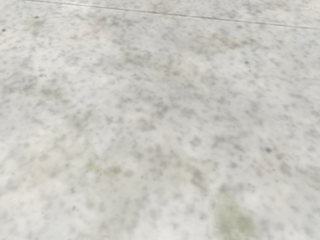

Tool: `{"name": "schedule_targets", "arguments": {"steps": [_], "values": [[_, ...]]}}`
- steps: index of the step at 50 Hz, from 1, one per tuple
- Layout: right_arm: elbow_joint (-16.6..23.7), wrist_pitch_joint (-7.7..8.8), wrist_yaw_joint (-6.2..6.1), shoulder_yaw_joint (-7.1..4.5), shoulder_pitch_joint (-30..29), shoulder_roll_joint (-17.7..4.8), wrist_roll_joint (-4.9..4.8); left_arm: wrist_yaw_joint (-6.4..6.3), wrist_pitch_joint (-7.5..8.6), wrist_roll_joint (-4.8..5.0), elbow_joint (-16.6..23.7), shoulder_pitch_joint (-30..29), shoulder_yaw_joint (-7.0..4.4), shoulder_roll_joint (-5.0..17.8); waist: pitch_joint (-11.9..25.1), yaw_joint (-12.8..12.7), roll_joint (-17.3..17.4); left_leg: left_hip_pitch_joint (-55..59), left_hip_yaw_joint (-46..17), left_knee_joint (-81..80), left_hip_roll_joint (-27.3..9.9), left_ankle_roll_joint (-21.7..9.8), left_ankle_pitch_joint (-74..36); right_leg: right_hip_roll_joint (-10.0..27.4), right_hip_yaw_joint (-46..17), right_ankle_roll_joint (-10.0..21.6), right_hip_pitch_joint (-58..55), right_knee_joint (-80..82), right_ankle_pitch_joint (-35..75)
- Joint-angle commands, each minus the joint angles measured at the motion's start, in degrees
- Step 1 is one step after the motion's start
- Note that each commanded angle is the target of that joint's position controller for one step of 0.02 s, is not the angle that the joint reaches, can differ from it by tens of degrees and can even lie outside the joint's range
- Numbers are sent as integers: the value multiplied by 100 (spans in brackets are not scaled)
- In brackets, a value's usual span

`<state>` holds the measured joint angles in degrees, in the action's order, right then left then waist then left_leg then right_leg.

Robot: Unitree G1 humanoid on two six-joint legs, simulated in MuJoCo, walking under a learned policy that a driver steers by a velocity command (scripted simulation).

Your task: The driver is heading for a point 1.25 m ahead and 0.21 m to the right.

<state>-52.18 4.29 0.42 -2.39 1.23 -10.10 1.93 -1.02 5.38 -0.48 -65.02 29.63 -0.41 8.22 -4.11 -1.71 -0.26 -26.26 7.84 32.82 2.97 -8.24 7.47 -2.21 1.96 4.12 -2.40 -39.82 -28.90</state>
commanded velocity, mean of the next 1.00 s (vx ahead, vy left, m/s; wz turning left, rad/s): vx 0.49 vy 0.00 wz -0.32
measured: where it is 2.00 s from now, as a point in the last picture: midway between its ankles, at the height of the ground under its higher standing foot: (208, 111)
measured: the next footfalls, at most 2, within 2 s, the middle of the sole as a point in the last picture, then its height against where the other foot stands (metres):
right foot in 0.52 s outside the picture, level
left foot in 1.06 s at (186, 163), level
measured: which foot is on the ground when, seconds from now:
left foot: down 0.00-0.54, up 0.56-1.00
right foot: up 0.00-0.50, down 0.52-1.00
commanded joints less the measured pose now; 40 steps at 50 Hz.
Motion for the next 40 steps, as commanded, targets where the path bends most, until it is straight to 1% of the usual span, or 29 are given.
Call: {"name": "schedule_targets", "arguments": {"steps": [1,2,3,4,5,6,7,9,10,12,15,17,19,20,22,23,24,25,26,27,28,29,30,31,32,33,34,36,40], "values": [[-472,-78,6,-399,2204,-1268,-110,61,-6,-2,442,216,-170,662,1373,703,350,3859,-4781,-1955,-2455,-1242,2328,66,-571,237,3785,-4148,344],[-351,-54,20,-287,1576,-908,-161,94,12,-45,681,-411,-212,747,497,499,244,2937,-3855,-2164,-2289,-1017,2297,349,-520,266,3940,-3837,956],[-347,12,41,-209,1341,-611,-132,108,30,-64,726,-645,-222,677,137,349,-37,2255,-3261,-2344,-2042,-847,1500,522,-505,264,3699,-3509,1262],[-402,79,15,-148,1359,-432,-104,118,-26,-102,678,-596,-231,570,50,173,-67,1848,-2673,-2394,-1837,-659,829,631,-530,227,3381,-3272,1340],[-492,131,-24,-89,1450,-281,-98,152,-114,-142,627,-403,-209,415,66,12,18,1545,-2198,-2466,-1672,-504,410,691,-537,159,3056,-3051,1349],[-565,187,-48,-70,1615,-272,-96,176,-184,-147,612,-345,-208,314,59,-40,78,1442,-1904,-2500,-1616,-435,45,691,-517,114,2945,-2908,1356],[-623,238,-63,-72,1775,-344,-101,193,-241,-152,648,-406,-219,297,19,-71,116,1424,-1660,-2534,-1567,-388,-258,693,-480,84,3018,-2800,1408],[-674,284,-80,-90,1993,-510,-99,229,-333,-146,813,-816,-247,362,-115,-62,227,1506,-1229,-2657,-1491,-255,-480,747,-414,48,3463,-2558,1765],[-685,286,-84,-85,2102,-533,-97,249,-356,-137,914,-1090,-255,396,-178,-12,248,1596,-1051,-2697,-1449,-165,-623,768,-380,32,3716,-2397,2003],[-690,286,-92,-58,2290,-508,-97,284,-357,-98,1115,-1626,-256,432,-262,102,267,1778,-711,-2711,-1348,24,-1134,739,-284,3,4049,-1923,2468],[-699,294,-127,-8,2476,-473,-115,317,-309,-59,1354,-2276,-195,336,-282,232,314,2003,-215,-2581,-1222,208,-2023,612,54,-24,3977,-869,3012],[-755,292,-179,7,2699,-504,-131,330,-298,-56,1516,-2705,-147,274,-297,362,353,2301,-32,-2512,-1285,250,-2496,512,352,6,3881,-233,3164],[-830,268,-230,4,2917,-568,-114,333,-293,-66,1649,-2975,-134,292,-296,446,364,2781,108,-2327,-1409,255,-3044,395,565,99,3853,191,3046],[-850,251,-255,0,2956,-610,-104,329,-289,-77,1684,-2995,-145,324,-249,423,378,3014,194,-2136,-1468,268,-3571,294,657,172,3761,341,2881],[-848,216,-329,-28,2905,-746,-99,300,-286,-103,1650,-2726,-206,441,-7,236,524,3381,360,-1495,-1582,316,-5158,-4,848,383,3333,434,2372],[-831,186,-372,-54,2832,-825,-87,277,-288,-114,1571,-2411,-252,519,165,70,635,3481,425,-1013,-1647,331,-5818,-163,907,514,3019,419,2056],[-786,142,-388,-86,2727,-914,-66,258,-279,-119,1435,-1928,-318,637,418,-157,710,3468,463,-296,-1712,316,-6071,-291,893,666,2546,493,1801],[-719,103,-366,-117,2639,-982,-53,247,-257,-140,1246,-1331,-410,805,729,-413,741,3275,449,647,-1739,284,-5693,-375,772,837,1864,776,1706],[-586,97,-304,-143,2396,-1037,-84,217,-233,-210,1063,-641,-532,1030,1004,-850,547,2471,545,2067,-1618,324,-4465,-160,310,1089,775,1346,1772],[-324,127,-226,-77,2383,-614,-31,170,-242,-213,1060,-463,-667,1529,1379,-690,-386,990,507,3869,-1049,407,-19,1316,-1536,1453,-380,1273,2038],[76,151,-121,-87,2352,-515,-190,199,-321,-148,1152,-535,-735,1793,1765,-431,-1118,-1167,-454,5425,92,594,2454,2277,-4553,2485,-1556,2121,1820],[189,225,-84,-111,1720,-785,-107,175,-357,-38,1147,-809,-687,1582,985,-396,-133,-1870,-1050,5178,-458,508,1727,2088,-3768,2159,-1035,2452,1516],[308,299,-51,-119,1511,-824,-153,160,-351,-12,1209,-1129,-622,1335,517,-225,71,-1733,-1013,4697,-632,521,1182,1923,-3177,1882,-298,2637,1862],[250,296,-68,-128,1568,-786,-144,150,-318,-35,1232,-1361,-560,1111,213,77,499,-1378,-990,4210,-796,592,973,1650,-2657,1606,331,2731,2647],[257,194,-71,-125,1628,-734,-38,111,-267,3,1260,-1428,-519,1024,163,238,530,-1021,-1001,3875,-890,709,949,1393,-2224,1465,743,2739,3245],[254,68,-49,-106,1726,-639,50,90,-206,28,1263,-1439,-486,989,221,346,382,-729,-989,3614,-943,811,938,1187,-1914,1363,988,2756,3607],[271,-35,-22,-104,1758,-584,85,85,-133,50,1232,-1331,-476,1016,268,396,285,-644,-909,3431,-939,884,940,1081,-1712,1319,1052,2749,4032],[375,-149,26,-92,1551,-538,93,83,-55,63,1149,-1063,-489,1156,257,374,76,-714,-728,3003,-946,979,620,890,-1368,1176,1131,2789,4610],[711,-199,90,-69,579,-586,34,105,-60,52,1013,-448,-428,1085,136,-1,-251,-1116,-515,1925,-926,964,-352,714,-1119,659,733,2850,5119]]}}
